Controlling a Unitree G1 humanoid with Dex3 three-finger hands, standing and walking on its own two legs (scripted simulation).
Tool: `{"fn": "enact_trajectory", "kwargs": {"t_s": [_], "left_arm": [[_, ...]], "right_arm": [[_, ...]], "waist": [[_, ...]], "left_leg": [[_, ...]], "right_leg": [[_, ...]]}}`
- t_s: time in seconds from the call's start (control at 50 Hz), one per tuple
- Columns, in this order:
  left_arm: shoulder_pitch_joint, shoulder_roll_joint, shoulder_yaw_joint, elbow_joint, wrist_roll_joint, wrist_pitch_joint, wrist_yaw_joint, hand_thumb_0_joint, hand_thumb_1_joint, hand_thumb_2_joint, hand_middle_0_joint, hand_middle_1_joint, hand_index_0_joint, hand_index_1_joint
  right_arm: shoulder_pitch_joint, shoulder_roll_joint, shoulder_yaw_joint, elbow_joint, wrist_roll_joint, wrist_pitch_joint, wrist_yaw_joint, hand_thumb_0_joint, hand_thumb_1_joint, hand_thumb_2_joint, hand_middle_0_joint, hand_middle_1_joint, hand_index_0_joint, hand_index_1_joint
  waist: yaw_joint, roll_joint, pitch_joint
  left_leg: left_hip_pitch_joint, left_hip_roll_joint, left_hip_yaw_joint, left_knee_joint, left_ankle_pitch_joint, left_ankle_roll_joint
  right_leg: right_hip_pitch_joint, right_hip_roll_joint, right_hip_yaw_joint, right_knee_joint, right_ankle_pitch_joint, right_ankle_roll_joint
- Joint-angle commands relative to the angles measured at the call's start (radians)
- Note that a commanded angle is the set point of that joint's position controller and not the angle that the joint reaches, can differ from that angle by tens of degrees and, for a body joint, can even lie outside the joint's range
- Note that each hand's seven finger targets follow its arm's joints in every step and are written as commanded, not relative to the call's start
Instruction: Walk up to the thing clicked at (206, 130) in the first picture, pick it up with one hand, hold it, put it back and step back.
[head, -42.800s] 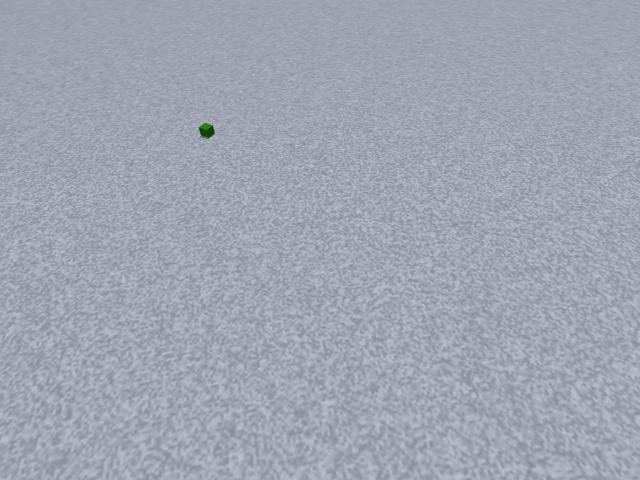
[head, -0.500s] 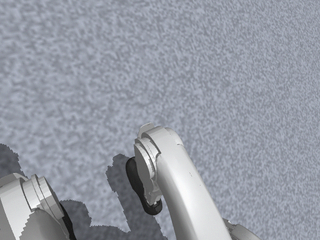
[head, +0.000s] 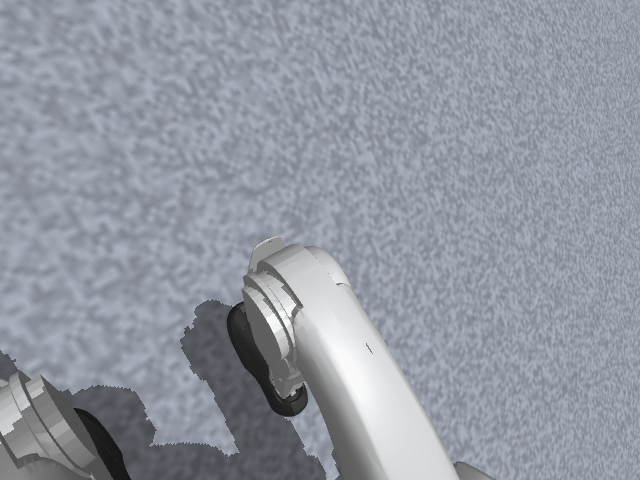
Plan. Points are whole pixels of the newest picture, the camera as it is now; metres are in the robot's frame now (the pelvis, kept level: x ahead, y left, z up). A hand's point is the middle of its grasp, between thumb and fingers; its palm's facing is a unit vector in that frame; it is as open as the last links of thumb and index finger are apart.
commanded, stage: rest palm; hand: left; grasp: from above
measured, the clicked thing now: out of the picture +0.47 +0.32 -0.30
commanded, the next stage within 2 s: close in 0.64 s
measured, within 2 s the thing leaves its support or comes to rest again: neither
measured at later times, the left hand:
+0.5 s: hand out of the picture +0.46 +0.31 -0.27, palm faces -0.18 -0.40 -0.90, open 12.7 cm
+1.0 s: hand out of the picture +0.46 +0.31 -0.26, palm faces -0.17 -0.41 -0.90, open 11.2 cm
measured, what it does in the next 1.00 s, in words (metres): stands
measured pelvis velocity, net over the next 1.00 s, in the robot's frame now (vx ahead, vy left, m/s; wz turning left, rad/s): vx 0.00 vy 0.00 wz -0.03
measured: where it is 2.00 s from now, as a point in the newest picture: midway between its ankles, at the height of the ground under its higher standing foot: (202, 431)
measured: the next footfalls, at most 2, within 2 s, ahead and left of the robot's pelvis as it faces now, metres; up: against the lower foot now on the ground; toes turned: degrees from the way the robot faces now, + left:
none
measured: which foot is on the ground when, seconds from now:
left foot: down 0.00-1.00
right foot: down 0.00-1.00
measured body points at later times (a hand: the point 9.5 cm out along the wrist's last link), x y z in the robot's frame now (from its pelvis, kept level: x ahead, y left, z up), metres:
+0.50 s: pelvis +0.00 +0.00 +0.00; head +0.31 +0.11 +0.30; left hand +0.47 +0.32 -0.22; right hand -0.01 -0.23 -0.02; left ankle +0.07 +0.14 -0.29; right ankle +0.12 -0.13 -0.29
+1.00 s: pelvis +0.00 +0.00 +0.01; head +0.32 +0.11 +0.30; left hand +0.47 +0.33 -0.21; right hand -0.01 -0.23 -0.02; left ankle +0.07 +0.14 -0.29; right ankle +0.12 -0.13 -0.29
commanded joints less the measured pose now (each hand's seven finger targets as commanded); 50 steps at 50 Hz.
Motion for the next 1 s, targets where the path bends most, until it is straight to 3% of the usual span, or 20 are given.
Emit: {"fn": "enact_trajectory", "kwargs": {"t_s": [0.0, 0.08, 0.16, 0.32, 0.34, 0.52, 0.58, 0.72, 0.74, 0.78, 0.92, 0.98], "left_arm": [[-0.274, 0.164, -0.058, -0.105, 0.034, -0.006, 0.047, 0.0, -0.332, 0.903, -0.218, -1.003, -0.225, -0.994], [-0.269, 0.161, -0.068, -0.081, 0.023, 0.001, 0.047, 0.0, -0.332, 0.91, -0.222, -0.995, -0.226, -0.99], [-0.263, 0.176, -0.062, -0.067, 0.007, 0.013, 0.045, 0.0, -0.332, 0.913, -0.243, -0.962, -0.238, -0.967], [-0.27, 0.218, -0.06, -0.075, 0.019, 0.027, 0.053, 0.0, -0.353, 0.887, -0.221, -0.965, -0.218, -0.967], [-0.28, 0.224, -0.063, -0.091, 0.025, 0.027, 0.051, 0.0, -0.347, 0.882, -0.231, -0.951, -0.227, -0.955], [-0.272, 0.241, -0.051, -0.104, 0.001, 0.026, 0.059, 0.0, -0.345, 0.91, -0.236, -0.961, -0.227, -0.97], [-0.27, 0.226, -0.065, -0.11, -0.01, 0.025, 0.048, 0.0, -0.335, 0.918, -0.246, -0.954, -0.234, -0.966], [-0.273, 0.229, -0.072, -0.13, -0.008, 0.03, 0.035, 0.0, -0.31, 0.904, -0.261, -0.934, -0.249, -0.945], [-0.259, 0.228, -0.08, -0.135, -0.004, 0.03, 0.031, 0.0, -0.23, 0.824, -0.329, -0.898, -0.329, -0.888], [-0.263, 0.233, -0.075, -0.128, 0.001, 0.031, 0.035, 0.0, -0.084, 0.796, -0.413, -0.887, -0.421, -0.88], [-0.268, 0.222, -0.076, -0.105, -0.006, 0.036, 0.033, 0.0, -0.065, 0.65, -0.399, -0.817, -0.423, -0.793], [-0.275, 0.208, -0.092, -0.116, -0.005, 0.033, 0.033, 0.0, 0.001, 0.64, -0.464, -0.79, -0.485, -0.769]], "right_arm": [[0.23, -0.357, -0.075, 0.053, -0.001, 0.002, 0.002, 0.0, -0.902, -0.901, 0.199, 0.3, 0.199, 0.3], [0.23, -0.371, -0.075, 0.056, 0.001, -0.001, 0.002, 0.0, -0.9, -0.901, 0.199, 0.3, 0.199, 0.3], [0.224, -0.377, -0.067, 0.032, 0.006, -0.004, 0.0, 0.0, -0.903, -0.903, 0.199, 0.3, 0.199, 0.3], [0.219, -0.387, -0.052, 0.008, 0.008, 0.006, -0.001, 0.0, -0.904, -0.904, 0.199, 0.3, 0.199, 0.3], [0.227, -0.378, -0.048, 0.012, 0.004, 0.006, -0.002, 0.0, -0.904, -0.904, 0.199, 0.3, 0.199, 0.3], [0.221, -0.393, -0.04, -0.01, 0.007, 0.011, -0.003, 0.0, -0.906, -0.906, 0.199, 0.3, 0.199, 0.3], [0.215, -0.396, -0.04, -0.019, 0.007, 0.012, -0.003, 0.0, -0.902, -0.904, 0.199, 0.3, 0.199, 0.3], [0.218, -0.387, -0.034, -0.015, 0.012, 0.017, -0.005, 0.0, -0.901, -0.904, 0.199, 0.3, 0.199, 0.3], [0.224, -0.388, -0.033, -0.021, 0.006, 0.019, -0.004, 0.0, -0.894, -0.899, 0.199, 0.3, 0.199, 0.3], [0.226, -0.387, -0.036, -0.009, 0.009, 0.021, -0.007, 0.0, -0.896, -0.9, 0.199, 0.3, 0.199, 0.3], [0.216, -0.388, -0.038, -0.01, 0.009, 0.019, -0.009, 0.0, -0.891, -0.898, 0.199, 0.3, 0.199, 0.3], [0.218, -0.392, -0.038, -0.01, 0.008, 0.022, -0.014, 0.0, -0.893, -0.899, 0.199, 0.3, 0.199, 0.3]], "waist": [[-0.103, 0.583, -0.652], [-0.12, 0.561, -0.616], [-0.115, 0.516, -0.622], [-0.109, 0.551, -0.624], [-0.121, 0.561, -0.62], [-0.117, 0.577, -0.626], [-0.126, 0.572, -0.618], [-0.119, 0.569, -0.615], [-0.13, 0.572, -0.624], [-0.128, 0.567, -0.614], [-0.133, 0.564, -0.592], [-0.14, 0.562, -0.6]], "left_leg": [[0.503, 0.045, 0.1, -0.261, 0.184, 0.02], [0.48, 0.042, 0.097, -0.257, 0.164, 0.025], [0.472, 0.043, 0.087, -0.248, 0.175, 0.028], [0.49, 0.053, 0.087, -0.249, 0.206, 0.024], [0.495, 0.048, 0.089, -0.255, 0.211, 0.023], [0.504, 0.059, 0.085, -0.256, 0.212, 0.02], [0.494, 0.059, 0.084, -0.252, 0.206, 0.022], [0.49, 0.059, 0.08, -0.255, 0.212, 0.022], [0.491, 0.054, 0.089, -0.251, 0.207, 0.026], [0.486, 0.056, 0.084, -0.26, 0.198, 0.023], [0.48, 0.055, 0.077, -0.266, 0.177, 0.022], [0.494, 0.057, 0.072, -0.269, 0.189, 0.021]], "right_leg": [[0.382, 0.013, -0.147, -0.189, 0.262, -0.08], [0.371, 0.016, -0.146, -0.206, 0.251, -0.073], [0.386, 0.014, -0.143, -0.214, 0.267, -0.065], [0.417, 0.021, -0.145, -0.215, 0.294, -0.067], [0.419, 0.02, -0.146, -0.211, 0.3, -0.067], [0.437, 0.022, -0.152, -0.22, 0.302, -0.068], [0.43, 0.022, -0.155, -0.225, 0.297, -0.066], [0.425, 0.022, -0.158, -0.223, 0.299, -0.069], [0.445, 0.028, -0.153, -0.234, 0.296, -0.067], [0.438, 0.024, -0.155, -0.229, 0.292, -0.068], [0.412, 0.023, -0.161, -0.233, 0.271, -0.068], [0.422, 0.025, -0.161, -0.236, 0.287, -0.069]]}}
